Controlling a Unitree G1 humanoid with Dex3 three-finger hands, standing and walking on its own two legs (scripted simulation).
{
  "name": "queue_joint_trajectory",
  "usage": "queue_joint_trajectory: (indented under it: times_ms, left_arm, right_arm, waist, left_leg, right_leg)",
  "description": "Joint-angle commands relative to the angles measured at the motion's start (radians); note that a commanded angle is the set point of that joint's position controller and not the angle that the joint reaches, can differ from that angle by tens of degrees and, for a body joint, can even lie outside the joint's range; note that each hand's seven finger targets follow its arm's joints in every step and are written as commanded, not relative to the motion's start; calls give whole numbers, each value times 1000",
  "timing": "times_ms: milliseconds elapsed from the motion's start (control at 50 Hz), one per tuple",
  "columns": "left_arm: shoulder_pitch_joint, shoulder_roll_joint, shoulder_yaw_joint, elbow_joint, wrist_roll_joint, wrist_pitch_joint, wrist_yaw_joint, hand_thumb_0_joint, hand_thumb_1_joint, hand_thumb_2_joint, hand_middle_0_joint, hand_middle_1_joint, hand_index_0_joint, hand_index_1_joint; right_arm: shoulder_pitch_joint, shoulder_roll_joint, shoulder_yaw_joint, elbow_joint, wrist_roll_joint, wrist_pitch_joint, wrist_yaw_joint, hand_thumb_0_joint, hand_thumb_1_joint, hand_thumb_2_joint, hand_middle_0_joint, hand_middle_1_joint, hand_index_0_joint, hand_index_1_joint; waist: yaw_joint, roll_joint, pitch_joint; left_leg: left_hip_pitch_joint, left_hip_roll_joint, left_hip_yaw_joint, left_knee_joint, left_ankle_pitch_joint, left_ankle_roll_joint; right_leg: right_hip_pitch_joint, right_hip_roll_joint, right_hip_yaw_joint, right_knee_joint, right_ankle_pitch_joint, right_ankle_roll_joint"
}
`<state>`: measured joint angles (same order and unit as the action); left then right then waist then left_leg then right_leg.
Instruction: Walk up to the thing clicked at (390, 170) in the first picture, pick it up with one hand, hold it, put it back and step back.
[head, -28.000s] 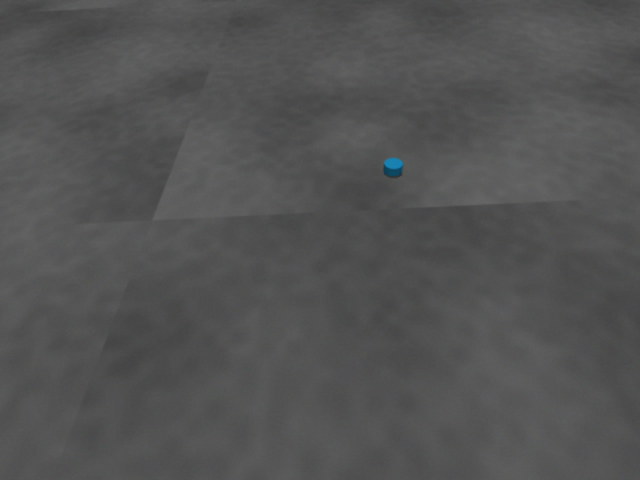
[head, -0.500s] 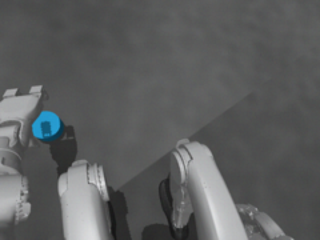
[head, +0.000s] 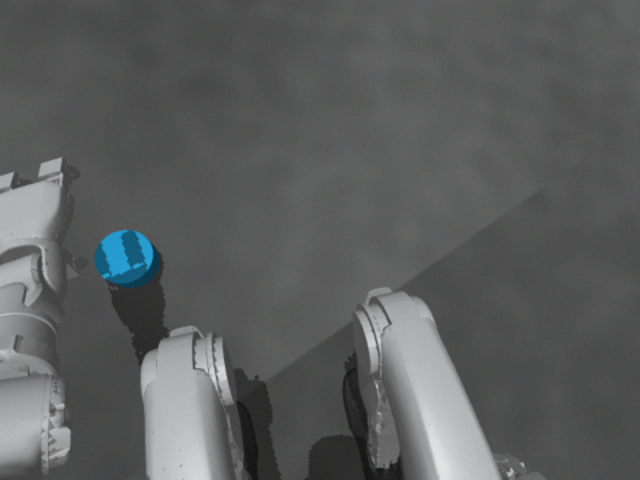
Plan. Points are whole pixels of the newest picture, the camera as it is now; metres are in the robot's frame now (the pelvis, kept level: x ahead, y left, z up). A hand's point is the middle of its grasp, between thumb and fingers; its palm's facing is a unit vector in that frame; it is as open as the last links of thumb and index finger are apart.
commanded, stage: home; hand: left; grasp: from above
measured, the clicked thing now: (128, 259) +0.47 +0.28 -0.33
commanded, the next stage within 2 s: none
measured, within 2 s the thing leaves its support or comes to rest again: neither
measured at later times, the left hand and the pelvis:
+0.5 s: hand out of the picture +0.27 +0.24 +0.08, palm faces -0.10 -0.82 -0.56, open 7.4 cm; pelvis +0.00 +0.00 +0.18, yaw +5 degrees
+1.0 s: hand out of the picture +0.22 +0.20 +0.29, palm faces +0.20 -0.96 -0.21, open 7.4 cm; pelvis +0.07 +0.00 +0.35, yaw +7 degrees
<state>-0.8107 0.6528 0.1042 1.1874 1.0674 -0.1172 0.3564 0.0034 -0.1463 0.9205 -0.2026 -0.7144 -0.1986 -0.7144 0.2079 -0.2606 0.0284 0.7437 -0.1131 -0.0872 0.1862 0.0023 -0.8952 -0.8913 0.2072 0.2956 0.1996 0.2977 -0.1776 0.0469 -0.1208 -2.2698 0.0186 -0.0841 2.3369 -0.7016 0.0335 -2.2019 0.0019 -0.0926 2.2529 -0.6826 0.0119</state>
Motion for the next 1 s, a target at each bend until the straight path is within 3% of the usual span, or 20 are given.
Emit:
queue_joint_trajectory:
  times_ms: [0, 60, 100, 160, 200, 300, 340, 460, 540, 620, 780, 900, 980]
  left_arm:
    - [-24, 139, 0, -271, -172, 62, -82, 0, 482, 890, -214, -423, -204, -431]
    - [101, 93, -10, -408, -295, 99, -172, 0, 722, 971, -224, -409, -217, -415]
    - [155, 88, -5, -533, -375, 115, -223, 0, 882, 985, -221, -371, -217, -374]
    - [235, 15, -30, -707, -482, 118, -272, 0, 900, 901, -200, -300, -200, -300]
    - [258, 16, -7, -824, -531, 116, -278, 0, 900, 900, -200, -300, -200, -300]
    - [395, -34, 17, -950, -602, 146, -251, 0, 900, 900, -200, -299, -200, -299]
    - [448, -85, -4, -999, -647, 172, -247, 0, 900, 901, -200, -299, -200, -300]
    - [665, -166, -33, -1089, -834, 278, -267, 0, 906, 914, -203, -309, -203, -309]
    - [750, -180, -26, -1178, -952, 335, -265, 0, 900, 901, -200, -300, -200, -300]
    - [865, -216, -11, -1204, -1008, 384, -262, 0, 900, 900, -200, -300, -200, -300]
    - [1077, -298, 8, -1346, -1117, 471, -264, 0, 900, 900, -200, -301, -200, -300]
    - [1231, -332, 1, -1451, -1144, 514, -278, 0, 900, 900, -200, -301, -200, -301]
    - [1299, -339, -13, -1477, -1132, 528, -291, 0, 900, 900, -200, -302, -200, -301]
  right_arm:
    - [196, -253, -118, -73, 55, 6, -15, 0, -893, -898, 200, 300, 200, 300]
    - [142, -239, -119, -119, 82, 21, -29, 0, -895, -899, 200, 300, 200, 300]
    - [104, -228, -120, -151, 95, 27, -47, 0, -897, -899, 200, 300, 200, 300]
    - [54, -202, -126, -183, 108, 19, -78, 0, -900, -900, 200, 300, 200, 300]
    - [23, -195, -130, -203, 119, 11, -103, 0, -900, -900, 200, 300, 200, 300]
    - [-28, -179, -112, -221, 141, -9, -161, 0, -899, -900, 200, 300, 200, 300]
    - [-46, -177, -110, -229, 145, -19, -180, 0, -899, -900, 200, 300, 200, 300]
    - [-85, -157, -92, -271, 155, -49, -231, 0, -899, -900, 200, 300, 200, 300]
    - [-92, -130, -73, -297, 160, -70, -256, 0, -900, -900, 200, 299, 200, 299]
    - [-63, -111, -55, -307, 166, -86, -284, 0, -901, -899, 200, 299, 200, 299]
    - [10, -79, -30, -333, 161, -119, -345, 0, -901, -899, 200, 299, 200, 299]
    - [51, -64, -28, -358, 149, -142, -378, 0, -902, -899, 199, 299, 199, 299]
    - [55, -61, -32, -372, 140, -160, -389, 0, -902, -899, 199, 299, 199, 299]
  waist:
    - [55, 170, -756]
    - [59, 57, -655]
    - [74, 4, -649]
    - [79, 5, -603]
    - [93, 46, -605]
    - [112, 142, -563]
    - [110, 151, -553]
    - [99, 86, -482]
    - [99, 53, -417]
    - [101, 49, -349]
    - [111, 42, -319]
    - [121, 34, -240]
    - [121, 1, -167]
  left_leg:
    - [620, -21, 36, -389, 259, 2]
    - [551, -22, 32, -454, 167, 17]
    - [558, -20, 36, -489, 131, 22]
    - [627, -14, 29, -565, 85, 16]
    - [693, -13, 26, -616, 52, 11]
    - [901, 1, -12, -777, 31, -9]
    - [973, 3, -31, -837, 22, -14]
    - [1099, -5, -34, -972, -3, -9]
    - [1156, -10, -20, -1052, -7, -4]
    - [1261, -6, -46, -1164, 34, -10]
    - [1484, -13, -1, -1306, 336, -19]
    - [1602, -19, 27, -1403, 468, -20]
    - [1628, -23, 27, -1445, 461, -14]
  right_leg:
    - [510, 35, -27, -339, 281, -50]
    - [580, 37, -8, -416, 228, -40]
    - [649, 39, 8, -474, 197, -36]
    - [686, 34, 21, -541, 152, -35]
    - [698, 31, 35, -582, 124, -38]
    - [715, 22, 41, -647, 121, -43]
    - [732, 20, 38, -679, 119, -42]
    - [888, 20, 49, -854, 89, -34]
    - [1014, 22, 64, -977, 68, -31]
    - [1109, 21, 60, -1064, 106, -30]
    - [1400, 24, 53, -1253, 332, -30]
    - [1548, 28, 41, -1380, 449, -27]
    - [1584, 29, 39, -1441, 447, -22]
